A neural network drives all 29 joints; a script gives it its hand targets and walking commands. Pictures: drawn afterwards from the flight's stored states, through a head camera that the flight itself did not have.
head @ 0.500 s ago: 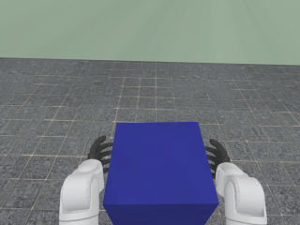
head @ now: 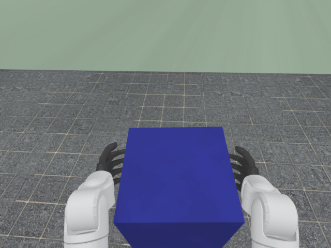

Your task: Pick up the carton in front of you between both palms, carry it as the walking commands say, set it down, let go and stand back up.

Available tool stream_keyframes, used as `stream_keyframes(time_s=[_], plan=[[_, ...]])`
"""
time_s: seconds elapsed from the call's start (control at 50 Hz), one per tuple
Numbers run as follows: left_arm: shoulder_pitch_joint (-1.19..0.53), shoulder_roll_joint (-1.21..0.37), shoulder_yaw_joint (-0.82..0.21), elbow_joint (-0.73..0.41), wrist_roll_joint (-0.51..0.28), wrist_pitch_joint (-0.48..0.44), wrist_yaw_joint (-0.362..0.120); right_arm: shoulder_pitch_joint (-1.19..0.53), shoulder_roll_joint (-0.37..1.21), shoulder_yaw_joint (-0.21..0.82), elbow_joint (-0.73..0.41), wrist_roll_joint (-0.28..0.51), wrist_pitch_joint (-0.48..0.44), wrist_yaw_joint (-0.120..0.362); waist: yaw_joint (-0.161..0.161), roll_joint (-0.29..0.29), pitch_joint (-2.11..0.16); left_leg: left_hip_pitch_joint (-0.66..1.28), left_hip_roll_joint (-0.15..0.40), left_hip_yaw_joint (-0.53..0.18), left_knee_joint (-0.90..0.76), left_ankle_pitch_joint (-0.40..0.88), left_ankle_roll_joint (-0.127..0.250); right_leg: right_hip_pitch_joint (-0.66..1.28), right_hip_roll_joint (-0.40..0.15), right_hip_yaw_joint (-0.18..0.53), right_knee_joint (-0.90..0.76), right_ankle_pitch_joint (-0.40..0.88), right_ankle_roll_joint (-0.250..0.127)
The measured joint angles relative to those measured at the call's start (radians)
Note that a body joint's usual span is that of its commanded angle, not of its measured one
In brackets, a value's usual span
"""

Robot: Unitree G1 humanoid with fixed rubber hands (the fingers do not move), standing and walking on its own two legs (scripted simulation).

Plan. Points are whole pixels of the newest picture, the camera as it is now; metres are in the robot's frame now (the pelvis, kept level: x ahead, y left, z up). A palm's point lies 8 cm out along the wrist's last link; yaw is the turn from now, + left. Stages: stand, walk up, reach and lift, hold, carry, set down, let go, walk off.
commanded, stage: carry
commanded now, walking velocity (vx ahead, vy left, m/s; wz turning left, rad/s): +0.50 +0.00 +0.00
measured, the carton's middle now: (176, 193) +0.27 +0.00 +0.02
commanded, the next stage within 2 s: none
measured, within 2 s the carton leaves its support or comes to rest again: neither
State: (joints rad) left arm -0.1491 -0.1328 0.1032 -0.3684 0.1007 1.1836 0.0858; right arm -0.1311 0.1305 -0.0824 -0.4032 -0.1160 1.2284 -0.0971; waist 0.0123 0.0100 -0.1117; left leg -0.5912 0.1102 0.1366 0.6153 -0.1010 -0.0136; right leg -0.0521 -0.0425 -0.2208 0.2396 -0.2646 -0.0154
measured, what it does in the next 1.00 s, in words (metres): walks ahead: left foot, then right foot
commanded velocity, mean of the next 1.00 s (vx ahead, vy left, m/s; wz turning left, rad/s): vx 0.29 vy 0.00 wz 0.00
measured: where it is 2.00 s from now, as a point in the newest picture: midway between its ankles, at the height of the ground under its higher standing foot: (176, 201)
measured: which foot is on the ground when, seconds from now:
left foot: up 0.00-0.08, down 0.10-0.58, up 0.60-0.94, down 0.96-1.00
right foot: down 0.00-0.14, up 0.16-0.56, down 0.58-1.00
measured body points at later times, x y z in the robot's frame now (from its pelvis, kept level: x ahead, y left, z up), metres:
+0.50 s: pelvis +0.33 +0.02 +0.00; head +0.33 +0.03 +0.45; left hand +0.61 +0.16 +0.08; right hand +0.60 -0.14 +0.08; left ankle +0.22 +0.12 -0.75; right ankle +0.47 -0.12 -0.71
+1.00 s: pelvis +0.61 -0.01 -0.01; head +0.62 -0.01 +0.44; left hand +0.90 +0.14 +0.08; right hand +0.89 -0.17 +0.08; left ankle +0.69 +0.08 -0.75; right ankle +0.53 -0.10 -0.75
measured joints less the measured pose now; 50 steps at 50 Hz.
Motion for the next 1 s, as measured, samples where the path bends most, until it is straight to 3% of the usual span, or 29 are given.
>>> stream_keyframes(time_s=[0.1,0.14,0.16,0.2,0.24,0.3,0.38,0.54,0.58,0.62,0.66,0.68,0.72,0.86,0.96,1.0], plan=[[-0.011,-0.001,-0.001,0.012,0.011,0.024,0.0,-0.008,0.0,-0.012,0.016,0.004,0.016,0.001,-0.002,-0.013,-0.021,0.106,-0.04,0.077,-0.155,0.019,0.027,0.106,-0.023,0.018,0.086,-0.158,0.056],[-0.018,0.0,0.02,0.032,0.016,0.025,-0.001,-0.024,0.003,-0.006,0.068,0.002,0.0,0.005,-0.015,-0.052,-0.016,0.118,-0.062,0.107,-0.093,0.002,0.079,0.036,-0.078,0.047,0.327,-0.215,0.059],[-0.016,0.0,0.03,0.045,0.018,0.024,-0.001,-0.032,0.004,-0.004,0.098,0.001,-0.006,0.006,-0.021,-0.054,-0.008,0.124,-0.061,0.113,-0.066,-0.035,0.091,-0.043,-0.079,0.09,0.503,-0.207,0.054],[-0.01,0.0,0.035,0.063,0.022,0.025,-0.001,-0.032,0.004,-0.003,0.128,0.001,-0.011,0.006,-0.027,-0.043,0.017,0.166,-0.055,0.114,-0.086,-0.072,0.092,-0.203,-0.052,0.149,0.789,-0.189,0.034],[-0.003,0.001,0.025,0.069,0.023,0.022,-0.001,-0.014,0.002,-0.002,0.125,0.004,-0.016,0.006,-0.029,-0.035,0.037,0.222,-0.055,0.112,-0.145,-0.074,0.082,-0.331,-0.045,0.157,0.895,-0.13,0.018],[0.005,0.001,0.005,0.057,0.023,0.008,-0.001,0.011,0.0,-0.003,0.094,0.009,-0.031,0.006,-0.032,-0.028,0.054,0.308,-0.058,0.102,-0.235,-0.077,0.075,-0.462,-0.056,0.147,0.839,-0.037,0.015],[0.02,0.002,-0.015,0.019,0.022,-0.009,-0.001,0.029,-0.002,-0.003,0.049,0.018,-0.045,0.006,-0.03,-0.021,0.047,0.422,-0.059,0.088,-0.329,-0.1,0.057,-0.546,-0.07,0.125,0.638,0.061,0.03],[0.02,0.002,-0.009,-0.056,0.014,0.021,0.001,0.012,-0.001,0.01,-0.009,0.016,-0.012,0.006,-0.019,-0.012,0.007,0.644,-0.052,0.074,-0.368,-0.254,-0.017,-0.493,-0.042,0.037,0.272,0.212,0.007],[0.003,0.001,-0.003,-0.047,0.011,0.032,0.001,0.001,0.0,0.005,-0.012,0.01,0.004,0.007,-0.019,-0.004,0.001,0.665,-0.033,0.059,-0.271,-0.345,-0.04,-0.428,-0.021,0.003,0.216,0.196,-0.006],[-0.019,-0.002,-0.004,0.004,0.013,0.02,0.001,-0.017,-0.002,-0.019,0.012,0.008,0.011,0.007,-0.004,0.038,0.007,0.569,0.011,0.012,0.014,-0.383,-0.038,-0.428,0.002,-0.022,0.297,0.158,-0.054],[-0.038,-0.005,-0.001,0.051,0.015,0.017,0.001,-0.025,0.001,-0.037,0.036,0.003,0.017,0.007,0.0,0.035,0.031,0.404,-0.021,-0.058,0.344,-0.37,-0.019,-0.402,-0.001,-0.029,0.307,0.106,-0.075],[-0.039,-0.005,0.002,0.062,0.014,0.017,0.001,-0.025,0.003,-0.039,0.045,0.0,0.018,0.007,0.0,0.029,0.044,0.33,-0.037,-0.068,0.448,-0.358,-0.007,-0.377,-0.004,-0.03,0.282,0.105,-0.068],[-0.031,-0.005,0.007,0.067,0.011,0.011,0.001,-0.025,0.002,-0.032,0.056,-0.003,0.015,0.007,-0.001,0.02,0.069,0.215,-0.047,-0.061,0.508,-0.313,0.008,-0.318,-0.001,-0.031,0.212,0.11,-0.066],[-0.008,-0.001,0.012,-0.001,-0.003,-0.022,0.0,-0.02,0.002,-0.003,0.016,-0.002,-0.026,0.007,-0.003,0.01,0.103,0.084,-0.049,-0.026,0.09,-0.168,-0.003,-0.161,0.009,-0.008,0.079,0.083,-0.048],[-0.011,-0.002,0.0,-0.031,0.0,-0.011,-0.003,-0.014,0.001,-0.004,-0.027,0.001,-0.013,0.007,-0.014,0.016,0.076,0.17,-0.055,0.027,-0.179,0.102,-0.007,-0.089,0.017,0.003,0.155,-0.037,-0.015],[-0.017,-0.002,0.008,-0.018,0.006,-0.001,-0.007,-0.017,0.002,-0.003,-0.007,0.0,-0.011,0.007,-0.015,-0.012,0.05,0.216,-0.067,0.048,-0.193,0.039,0.036,-0.088,-0.002,0.018,0.232,-0.108,0.003]])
